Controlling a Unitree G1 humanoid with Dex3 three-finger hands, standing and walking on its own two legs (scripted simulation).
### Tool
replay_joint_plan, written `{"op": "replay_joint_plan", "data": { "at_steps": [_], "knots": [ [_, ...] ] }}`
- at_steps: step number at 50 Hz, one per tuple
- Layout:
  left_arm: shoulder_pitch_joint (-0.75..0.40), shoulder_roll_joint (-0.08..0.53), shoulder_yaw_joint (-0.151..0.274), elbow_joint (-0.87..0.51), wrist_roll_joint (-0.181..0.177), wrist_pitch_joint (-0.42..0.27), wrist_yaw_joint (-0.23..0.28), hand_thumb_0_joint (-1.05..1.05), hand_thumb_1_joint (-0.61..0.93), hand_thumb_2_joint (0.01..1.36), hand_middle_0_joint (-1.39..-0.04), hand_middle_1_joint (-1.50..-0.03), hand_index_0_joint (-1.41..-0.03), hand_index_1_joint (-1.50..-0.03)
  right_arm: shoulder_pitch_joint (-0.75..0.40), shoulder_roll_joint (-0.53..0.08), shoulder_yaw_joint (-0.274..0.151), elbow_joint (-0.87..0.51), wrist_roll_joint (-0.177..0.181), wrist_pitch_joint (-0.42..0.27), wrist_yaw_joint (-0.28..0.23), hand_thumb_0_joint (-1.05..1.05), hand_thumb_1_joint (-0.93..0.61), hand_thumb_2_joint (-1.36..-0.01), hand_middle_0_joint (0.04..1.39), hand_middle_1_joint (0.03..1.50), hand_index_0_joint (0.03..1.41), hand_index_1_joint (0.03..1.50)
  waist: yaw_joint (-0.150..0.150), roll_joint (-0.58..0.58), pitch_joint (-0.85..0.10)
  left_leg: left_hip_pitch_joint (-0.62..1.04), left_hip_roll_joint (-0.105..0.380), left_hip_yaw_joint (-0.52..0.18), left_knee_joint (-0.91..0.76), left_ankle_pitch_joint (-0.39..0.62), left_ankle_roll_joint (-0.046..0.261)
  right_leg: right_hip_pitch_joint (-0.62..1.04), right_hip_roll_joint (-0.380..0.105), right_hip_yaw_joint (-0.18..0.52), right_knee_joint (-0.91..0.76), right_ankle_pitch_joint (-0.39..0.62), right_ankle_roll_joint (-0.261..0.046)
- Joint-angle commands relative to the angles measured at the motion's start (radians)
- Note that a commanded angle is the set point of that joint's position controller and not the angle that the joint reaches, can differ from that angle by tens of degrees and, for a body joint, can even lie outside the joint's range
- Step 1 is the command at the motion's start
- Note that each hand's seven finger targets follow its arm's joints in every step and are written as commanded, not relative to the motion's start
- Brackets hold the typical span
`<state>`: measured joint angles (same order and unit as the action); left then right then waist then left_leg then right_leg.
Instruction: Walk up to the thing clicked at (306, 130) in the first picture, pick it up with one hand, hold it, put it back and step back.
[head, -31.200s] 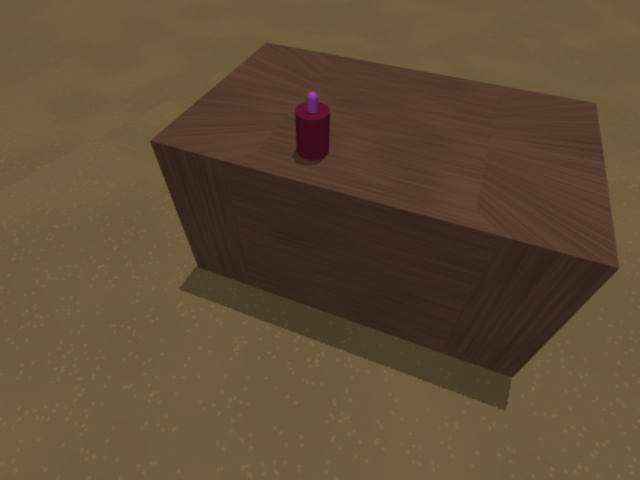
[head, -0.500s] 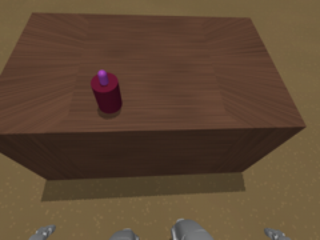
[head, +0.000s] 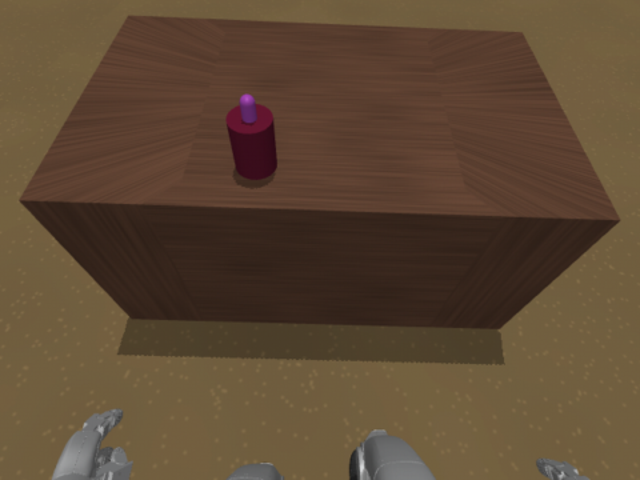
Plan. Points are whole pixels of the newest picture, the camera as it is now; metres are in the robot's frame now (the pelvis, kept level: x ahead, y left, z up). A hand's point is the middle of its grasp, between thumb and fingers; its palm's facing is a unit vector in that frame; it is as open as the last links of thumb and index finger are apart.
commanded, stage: step back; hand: left
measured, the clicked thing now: (251, 133) +0.72 +0.14 -0.06
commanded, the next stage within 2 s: none
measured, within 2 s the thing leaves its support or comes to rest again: neither
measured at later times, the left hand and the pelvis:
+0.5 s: hand out of the picture -0.09 +0.23 -0.13, palm faces -0.08 -0.91 -0.40, open 7.4 cm; pelvis -0.16 -0.03 +0.01, yaw -5 degrees
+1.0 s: hand out of the picture -0.21 +0.22 -0.14, palm faces -0.05 -0.92 -0.40, open 7.4 cm; pelvis -0.32 -0.05 +0.00, yaw -3 degrees
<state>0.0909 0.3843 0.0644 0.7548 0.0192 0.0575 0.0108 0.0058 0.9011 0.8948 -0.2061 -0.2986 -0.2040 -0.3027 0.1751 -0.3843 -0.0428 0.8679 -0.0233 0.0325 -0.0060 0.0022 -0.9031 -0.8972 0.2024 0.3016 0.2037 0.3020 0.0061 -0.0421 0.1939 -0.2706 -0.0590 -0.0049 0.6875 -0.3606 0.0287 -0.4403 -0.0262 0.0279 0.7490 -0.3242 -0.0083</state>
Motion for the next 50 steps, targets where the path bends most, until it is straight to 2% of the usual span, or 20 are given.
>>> {"op": "replay_joint_plan", "data": {
  "at_steps": [1, 4, 10, 15, 18, 19, 20, 21, 23, 25, 30, 32, 34, 35, 36, 37, 38, 41, 48, 50],
  "knots": [
    [-0.038, 0.206, 0.078, -0.056, 0.006, -0.01, 0.025, 0.0, 0.9, 0.9, -0.2, -0.3, -0.2, -0.3, -0.017, -0.317, -0.09, -0.081, -0.02, -0.038, -0.015, 0.0, -0.9, -0.9, 0.2, 0.3, 0.2, 0.3, -0.033, 0.117, -0.162, -0.114, 0.43, -0.469, -0.367, 0.341, 0.253, -0.012, 0.139, 0.212, 0.498, -0.285, -0.012],
    [0.116, 0.201, 0.083, 0.001, -0.006, -0.009, 0.016, 0.0, 0.9, 0.9, -0.2, -0.3, -0.2, -0.3, -0.093, -0.25, -0.072, -0.1, -0.017, -0.038, -0.023, 0.0, -0.9, -0.9, 0.2, 0.3, 0.2, 0.3, 0.047, 0.16, -0.159, -0.019, 0.307, -0.255, -0.314, 0.369, 0.177, -0.072, 0.151, 0.194, 0.565, -0.153, 0.0],
    [0.095, 0.178, 0.071, -0.008, 0.008, -0.018, 0.004, 0.0, 0.9, 0.9, -0.2, -0.3, -0.2, -0.3, 0.012, -0.231, -0.081, -0.097, -0.007, -0.035, -0.026, 0.0, -0.9, -0.9, 0.2, 0.3, 0.2, 0.3, -0.036, 0.182, -0.219, 0.212, 0.311, -0.216, -0.261, 0.429, 0.223, -0.076, 0.107, 0.127, 0.341, -0.182, 0.061],
    [0.175, 0.172, 0.061, 0.035, 0.005, -0.021, -0.009, 0.0, 0.9, 0.9, -0.2, -0.3, -0.2, -0.3, -0.023, -0.28, -0.091, -0.121, -0.013, -0.013, -0.019, 0.0, -0.9, -0.9, 0.2, 0.3, 0.2, 0.3, -0.024, 0.256, -0.272, 0.122, 0.317, -0.203, -0.256, 0.269, 0.188, 0.13, 0.049, 0.007, -0.02, -0.169, 0.029],
    [0.315, 0.168, 0.067, 0.108, 0.013, -0.027, -0.01, 0.0, 0.9, 0.9, -0.2, -0.3, -0.2, -0.3, -0.072, -0.273, -0.081, -0.128, -0.002, 0.006, -0.013, 0.0, -0.9, -0.9, 0.2, 0.3, 0.2, 0.3, 0.045, 0.23, -0.284, -0.035, 0.271, -0.165, -0.184, 0.171, 0.109, 0.316, 0.042, -0.039, -0.314, 0.009, -0.019],
    [0.279, 0.225, 0.086, 0.093, 0.031, -0.03, -0.01, 0.0, 0.9, 0.9, -0.2, -0.3, -0.2, -0.3, -0.057, -0.224, -0.069, -0.132, 0.006, 0.007, -0.011, 0.0, -0.9, -0.9, 0.2, 0.3, 0.2, 0.3, 0.031, 0.082, -0.221, -0.197, 0.175, -0.137, -0.086, 0.03, 0.045, 0.311, -0.054, 0.152, -0.361, -0.08, -0.053],
    [0.218, 0.335, 0.112, 0.053, 0.028, -0.027, -0.014, 0.0, 0.9, 0.9, -0.2, -0.3, -0.2, -0.3, -0.115, -0.173, -0.059, -0.158, 0.02, 0.0, -0.02, 0.0, -0.9, -0.9, 0.2, 0.3, 0.2, 0.3, 0.066, -0.222, -0.152, -0.295, -0.04, -0.044, 0.151, -0.17, -0.023, 0.156, -0.266, 0.452, -0.474, -0.138, -0.181],
    [0.128, 0.392, 0.117, 0.013, 0.037, -0.029, -0.008, 0.0, 0.9, 0.9, -0.2, -0.3, -0.2, -0.3, -0.118, -0.215, -0.076, -0.148, 0.008, 0.005, -0.033, 0.0, -0.9, -0.9, 0.2, 0.3, 0.2, 0.3, 0.068, -0.243, -0.09, -0.243, -0.009, -0.131, 0.381, -0.241, -0.047, -0.053, -0.413, 0.58, -0.544, -0.163, -0.289],
    [-0.01, 0.277, 0.08, -0.027, 0.023, -0.041, 0.005, 0.0, 0.9, 0.9, -0.2, -0.3, -0.2, -0.3, -0.024, -0.227, -0.074, -0.097, 0.021, 0.001, -0.031, 0.0, -0.9, -0.9, 0.2, 0.3, 0.2, 0.3, -0.023, -0.071, -0.084, -0.228, -0.048, -0.187, 0.496, -0.137, -0.036, -0.023, -0.27, 0.289, -0.396, 0.148, -0.216],
    [-0.023, 0.234, 0.08, -0.025, 0.029, -0.043, 0.01, 0.0, 0.9, 0.9, -0.2, -0.3, -0.2, -0.3, 0.024, -0.195, -0.057, -0.08, 0.024, -0.01, -0.032, 0.0, -0.9, -0.9, 0.2, 0.3, 0.2, 0.3, -0.032, -0.119, -0.125, -0.206, -0.06, -0.134, 0.495, -0.094, -0.037, 0.067, -0.188, 0.153, -0.32, 0.309, -0.167],
    [0.076, 0.229, 0.078, -0.028, 0.03, -0.032, 0.026, 0.0, 0.9, 0.9, -0.2, -0.3, -0.2, -0.3, 0.0, -0.18, -0.047, -0.099, 0.007, -0.018, -0.031, 0.0, -0.9, -0.9, 0.2, 0.3, 0.2, 0.3, 0.046, -0.147, -0.188, -0.244, 0.011, -0.058, 0.201, -0.168, -0.043, 0.345, -0.24, 0.175, -0.243, 0.501, -0.193],
    [0.067, 0.238, 0.074, -0.033, 0.018, -0.025, 0.026, 0.0, 0.9, 0.9, -0.2, -0.3, -0.2, -0.3, 0.041, -0.174, -0.048, -0.084, 0.001, -0.025, -0.026, 0.0, -0.9, -0.9, 0.2, 0.3, 0.2, 0.3, 0.036, -0.164, -0.235, -0.153, 0.034, -0.014, 0.008, -0.121, -0.031, 0.37, -0.244, 0.176, -0.179, 0.555, -0.181],
    [0.032, 0.233, 0.063, -0.041, 0.003, -0.01, 0.019, 0.0, 0.9, 0.9, -0.2, -0.3, -0.2, -0.3, 0.112, -0.17, -0.055, -0.044, 0.002, -0.029, -0.024, 0.0, -0.9, -0.9, 0.2, 0.3, 0.2, 0.3, 0.001, -0.104, -0.265, -0.012, 0.014, 0.044, -0.254, 0.115, -0.019, 0.328, -0.2, 0.123, -0.091, 0.488, -0.139],
    [0.05, 0.203, 0.048, -0.047, 0.005, -0.007, 0.016, 0.0, 0.9, 0.9, -0.2, -0.3, -0.2, -0.3, 0.102, -0.207, -0.07, -0.044, -0.005, -0.03, -0.026, 0.0, -0.9, -0.9, 0.2, 0.3, 0.2, 0.3, 0.012, -0.049, -0.272, 0.076, 0.085, -0.073, -0.27, 0.253, 0.011, 0.21, -0.163, 0.114, -0.05, 0.369, -0.091],
    [0.068, 0.168, 0.039, -0.053, -0.002, -0.004, 0.011, 0.0, 0.9, 0.9, -0.2, -0.3, -0.2, -0.3, 0.097, -0.288, -0.087, -0.055, -0.019, -0.03, -0.026, 0.0, -0.9, -0.9, 0.2, 0.3, 0.2, 0.3, 0.019, 0.14, -0.276, 0.139, 0.3, -0.363, -0.294, 0.39, 0.1, 0.024, -0.043, 0.043, 0.101, 0.097, -0.033],
    [-0.002, 0.191, 0.054, -0.067, -0.011, -0.002, 0.022, 0.0, 0.9, 0.9, -0.2, -0.3, -0.2, -0.3, 0.047, -0.392, -0.1, -0.079, -0.004, -0.025, -0.017, 0.0, -0.9, -0.9, 0.2, 0.3, 0.2, 0.3, -0.029, 0.282, -0.262, 0.007, 0.467, -0.531, -0.338, 0.504, 0.272, 0.014, 0.07, -0.004, 0.295, -0.32, -0.002],
    [-0.03, 0.208, 0.061, -0.051, 0.005, 0.002, 0.029, 0.0, 0.9, 0.9, -0.2, -0.3, -0.2, -0.3, 0.027, -0.371, -0.102, -0.08, -0.015, -0.03, -0.02, 0.0, -0.9, -0.9, 0.2, 0.3, 0.2, 0.3, -0.033, 0.202, -0.229, -0.08, 0.469, -0.531, -0.331, 0.503, 0.29, 0.035, 0.072, 0.112, 0.437, -0.344, -0.004],
    [0.057, 0.194, 0.06, 0.007, -0.017, 0.005, 0.019, 0.0, 0.9, 0.9, -0.2, -0.3, -0.2, -0.3, -0.059, -0.269, -0.065, -0.087, -0.013, -0.031, -0.033, 0.0, -0.9, -0.9, 0.2, 0.3, 0.2, 0.3, 0.037, 0.127, -0.207, -0.059, 0.33, -0.252, -0.258, 0.55, 0.204, 0.009, 0.108, 0.143, 0.544, -0.211, -0.012],
    [0.078, 0.166, 0.048, 0.041, 0.007, -0.043, 0.004, 0.0, 0.9, 0.9, -0.2, -0.3, -0.2, -0.3, 0.007, -0.258, -0.073, -0.076, -0.018, -0.008, -0.018, 0.0, -0.9, -0.9, 0.2, 0.3, 0.2, 0.3, -0.028, 0.223, -0.289, 0.162, 0.283, -0.205, -0.174, 0.364, 0.187, 0.104, 0.057, -0.015, -0.085, -0.165, 0.018],
    [0.184, 0.153, 0.046, 0.109, 0.013, -0.059, 0.009, 0.0, 0.9, 0.9, -0.2, -0.3, -0.2, -0.3, -0.04, -0.265, -0.069, -0.075, -0.005, 0.009, -0.011, 0.0, -0.9, -0.9, 0.2, 0.3, 0.2, 0.3, 0.031, 0.219, -0.309, 0.076, 0.261, -0.155, -0.086, 0.33, 0.139, 0.279, 0.064, -0.06, -0.401, 0.025, -0.012]
  ]
}}
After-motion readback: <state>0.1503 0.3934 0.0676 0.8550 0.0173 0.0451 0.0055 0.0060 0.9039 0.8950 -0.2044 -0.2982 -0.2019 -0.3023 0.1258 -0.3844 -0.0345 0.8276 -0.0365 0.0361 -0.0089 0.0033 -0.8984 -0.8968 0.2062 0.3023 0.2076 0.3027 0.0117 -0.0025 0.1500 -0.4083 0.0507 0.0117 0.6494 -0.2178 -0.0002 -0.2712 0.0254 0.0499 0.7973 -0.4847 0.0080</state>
